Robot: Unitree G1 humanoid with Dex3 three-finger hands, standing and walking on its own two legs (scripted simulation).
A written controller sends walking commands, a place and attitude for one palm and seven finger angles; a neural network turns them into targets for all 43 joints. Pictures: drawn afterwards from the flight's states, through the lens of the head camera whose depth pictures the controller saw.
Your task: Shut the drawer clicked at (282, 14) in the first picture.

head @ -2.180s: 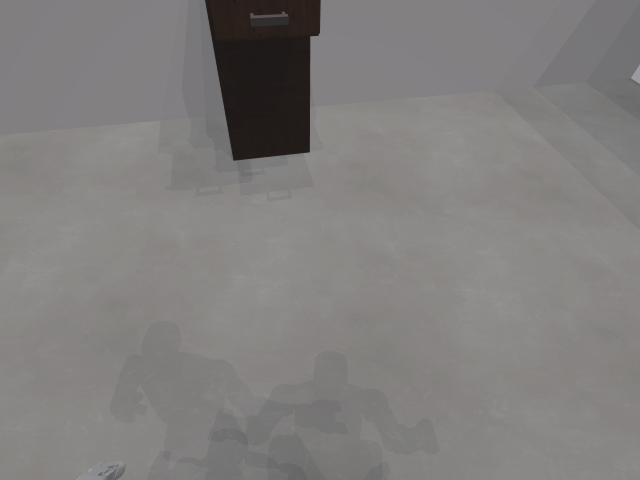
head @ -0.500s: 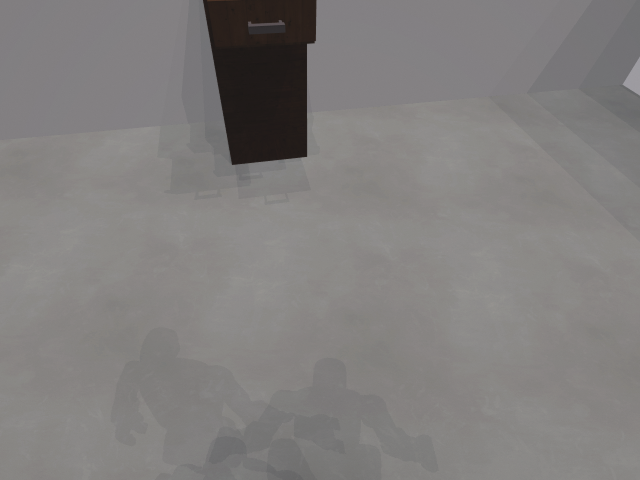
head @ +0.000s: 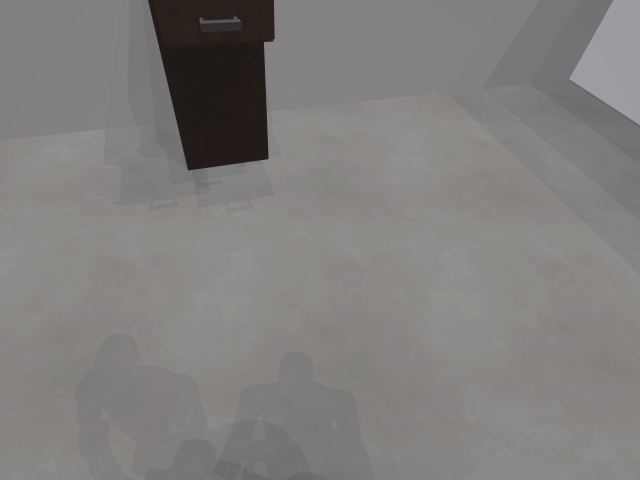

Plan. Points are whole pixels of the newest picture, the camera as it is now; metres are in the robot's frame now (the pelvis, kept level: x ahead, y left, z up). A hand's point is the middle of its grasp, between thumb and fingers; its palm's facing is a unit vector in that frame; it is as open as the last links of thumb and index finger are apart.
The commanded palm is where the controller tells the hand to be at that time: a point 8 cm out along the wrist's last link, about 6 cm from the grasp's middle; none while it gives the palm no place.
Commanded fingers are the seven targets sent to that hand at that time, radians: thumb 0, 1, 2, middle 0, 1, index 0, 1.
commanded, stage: walk to a spot facing it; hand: left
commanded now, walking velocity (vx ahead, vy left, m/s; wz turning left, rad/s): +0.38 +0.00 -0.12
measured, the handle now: (219, 22) +1.33 +0.35 +0.02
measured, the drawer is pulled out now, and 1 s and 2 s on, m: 0.30 0.30 0.30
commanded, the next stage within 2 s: turn to face it in 1.56 s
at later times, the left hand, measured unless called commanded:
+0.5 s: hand (234, 414) +0.25 +0.14 -0.17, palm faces +0.02 -0.98 -0.19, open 7.2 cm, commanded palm none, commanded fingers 0.00 0.90 0.90 -0.20 -0.30 -0.20 -0.30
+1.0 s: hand (236, 291) +0.48 +0.17 -0.17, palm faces +0.01 -0.99 -0.15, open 7.4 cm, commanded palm none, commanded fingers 0.00 0.90 0.90 -0.20 -0.30 -0.20 -0.30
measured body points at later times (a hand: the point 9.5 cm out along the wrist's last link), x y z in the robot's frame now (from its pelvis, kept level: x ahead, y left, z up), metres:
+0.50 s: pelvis +0.21 -0.05 +0.00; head +0.22 -0.03 +0.45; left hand +0.25 +0.19 -0.16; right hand +0.25 -0.28 -0.14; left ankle +0.26 +0.09 -0.68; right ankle +0.20 -0.14 -0.73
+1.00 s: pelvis +0.44 -0.01 +0.01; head +0.46 +0.01 +0.46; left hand +0.48 +0.22 -0.15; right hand +0.39 -0.24 -0.13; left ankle +0.37 +0.08 -0.73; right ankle +0.53 -0.17 -0.67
